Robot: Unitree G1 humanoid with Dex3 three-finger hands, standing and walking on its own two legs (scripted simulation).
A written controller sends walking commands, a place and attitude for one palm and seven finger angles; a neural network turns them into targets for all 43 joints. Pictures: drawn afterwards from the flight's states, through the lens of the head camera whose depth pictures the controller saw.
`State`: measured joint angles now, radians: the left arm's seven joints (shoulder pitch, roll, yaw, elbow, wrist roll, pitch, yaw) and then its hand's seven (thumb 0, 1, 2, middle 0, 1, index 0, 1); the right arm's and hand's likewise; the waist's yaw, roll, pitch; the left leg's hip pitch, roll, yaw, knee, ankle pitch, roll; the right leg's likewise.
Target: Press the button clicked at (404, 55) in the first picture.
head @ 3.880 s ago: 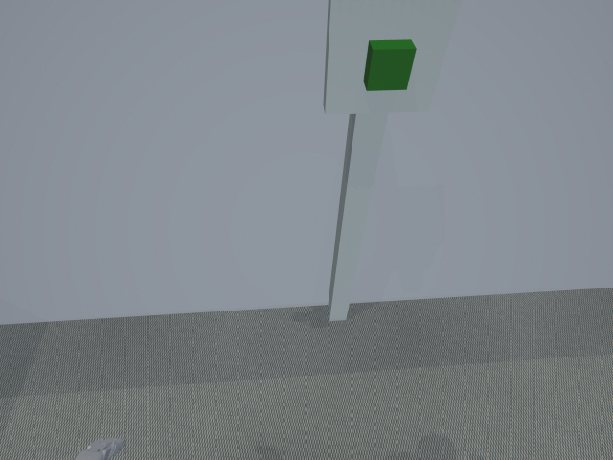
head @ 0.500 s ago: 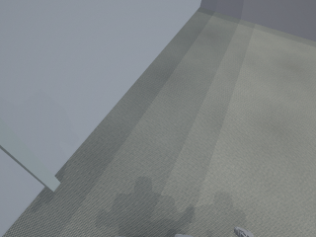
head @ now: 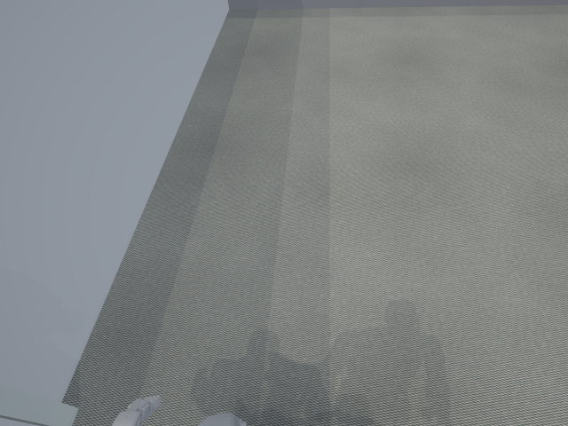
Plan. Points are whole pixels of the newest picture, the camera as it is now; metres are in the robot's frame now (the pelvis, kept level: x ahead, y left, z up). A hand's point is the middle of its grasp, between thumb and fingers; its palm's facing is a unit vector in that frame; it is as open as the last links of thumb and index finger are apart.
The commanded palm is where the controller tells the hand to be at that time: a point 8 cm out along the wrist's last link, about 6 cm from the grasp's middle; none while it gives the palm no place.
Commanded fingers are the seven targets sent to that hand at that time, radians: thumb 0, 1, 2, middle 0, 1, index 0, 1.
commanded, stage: walk to a spot facing it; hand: left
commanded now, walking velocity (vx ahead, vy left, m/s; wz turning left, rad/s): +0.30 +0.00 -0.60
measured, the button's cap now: out of the picture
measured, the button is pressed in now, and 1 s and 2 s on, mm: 0 0 0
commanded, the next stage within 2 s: turn to face it in 1.06 s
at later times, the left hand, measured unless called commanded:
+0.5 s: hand out of the picture +0.14 +0.24 -0.18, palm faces -0.16 -0.97 -0.17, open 7.4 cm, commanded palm none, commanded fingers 0.00 0.90 0.90 -0.20 -0.30 -0.20 -0.30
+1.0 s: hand (304, 218) +0.56 -0.02 -0.16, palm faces -0.64 -0.74 -0.18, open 7.4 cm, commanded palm none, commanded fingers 0.00 0.90 0.90 -0.20 -0.30 -0.20 -0.30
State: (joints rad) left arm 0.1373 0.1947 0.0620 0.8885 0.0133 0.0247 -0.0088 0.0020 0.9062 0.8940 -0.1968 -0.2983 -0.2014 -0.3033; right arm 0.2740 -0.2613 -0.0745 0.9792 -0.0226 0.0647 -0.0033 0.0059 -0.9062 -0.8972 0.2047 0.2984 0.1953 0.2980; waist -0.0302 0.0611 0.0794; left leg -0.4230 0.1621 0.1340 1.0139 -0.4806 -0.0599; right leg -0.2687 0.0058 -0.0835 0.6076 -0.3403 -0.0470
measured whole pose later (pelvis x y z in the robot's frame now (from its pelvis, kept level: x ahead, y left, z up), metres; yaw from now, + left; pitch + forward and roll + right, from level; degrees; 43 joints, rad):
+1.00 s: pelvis +0.30 -0.05 -0.01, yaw -36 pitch +0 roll +0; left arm 0.00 0.22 0.07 0.89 0.03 -0.02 -0.05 0.00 0.91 0.89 -0.19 -0.30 -0.20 -0.30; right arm 0.52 -0.17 -0.04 1.08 -0.01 -0.03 0.00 0.01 -0.91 -0.90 0.20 0.30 0.19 0.30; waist -0.07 -0.02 0.12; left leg -0.05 0.20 0.37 0.80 -0.52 -0.07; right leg -0.45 0.00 -0.16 0.62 -0.16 -0.10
